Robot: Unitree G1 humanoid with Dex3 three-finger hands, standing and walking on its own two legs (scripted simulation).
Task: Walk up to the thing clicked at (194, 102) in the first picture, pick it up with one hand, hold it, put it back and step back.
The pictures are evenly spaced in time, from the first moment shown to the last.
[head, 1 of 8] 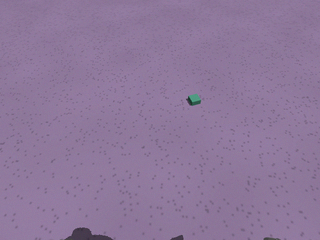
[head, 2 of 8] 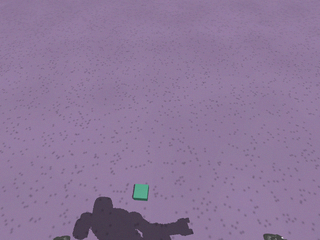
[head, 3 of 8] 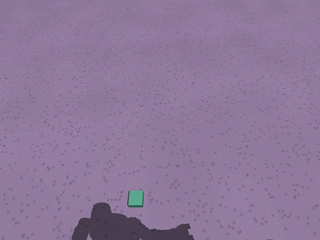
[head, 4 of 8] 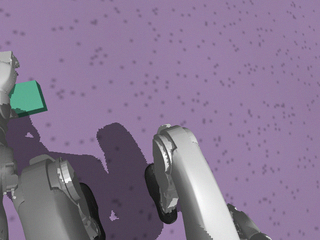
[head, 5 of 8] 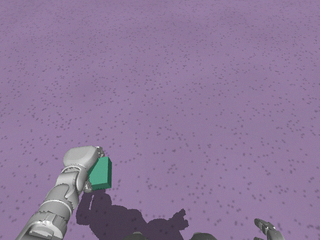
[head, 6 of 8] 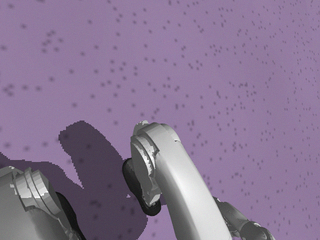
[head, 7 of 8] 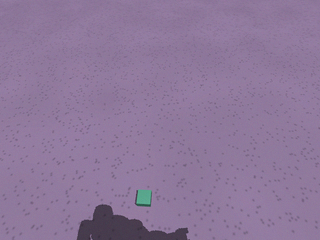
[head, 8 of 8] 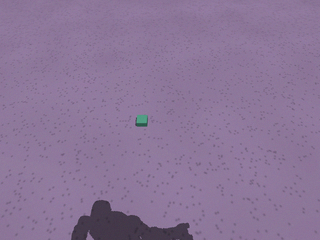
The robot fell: no
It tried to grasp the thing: yes
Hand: left
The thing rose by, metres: 0.67
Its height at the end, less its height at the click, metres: +0.00
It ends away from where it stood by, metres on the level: 0.02
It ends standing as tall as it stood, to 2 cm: yes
